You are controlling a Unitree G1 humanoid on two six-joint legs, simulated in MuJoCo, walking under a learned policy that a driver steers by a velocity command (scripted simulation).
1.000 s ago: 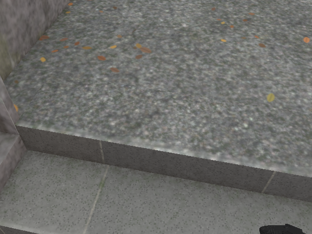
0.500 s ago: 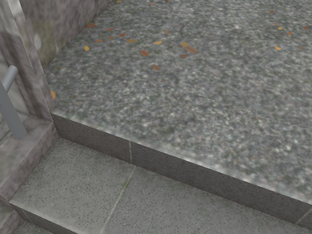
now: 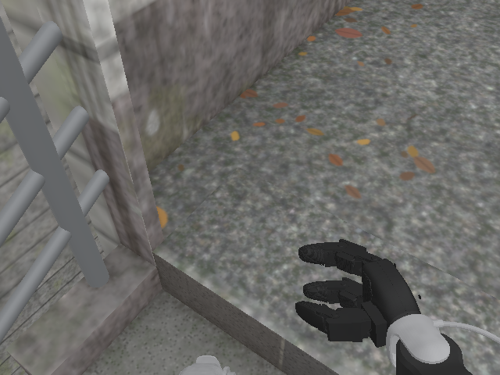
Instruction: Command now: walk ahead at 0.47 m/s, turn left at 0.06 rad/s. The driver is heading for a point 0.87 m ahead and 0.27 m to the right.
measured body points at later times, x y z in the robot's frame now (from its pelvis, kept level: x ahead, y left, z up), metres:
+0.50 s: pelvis +0.31 +0.02 +0.19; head +0.31 +0.01 +0.64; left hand +0.58 +0.13 +0.11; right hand +0.18 -0.12 +0.03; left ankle +0.20 +0.11 -0.55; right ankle +0.43 -0.12 -0.28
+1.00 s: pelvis +0.63 -0.06 +0.34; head +0.63 -0.06 +0.79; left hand +0.71 +0.14 +0.19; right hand +0.77 -0.34 +0.28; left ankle +0.86 +0.00 -0.32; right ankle +0.50 -0.11 -0.38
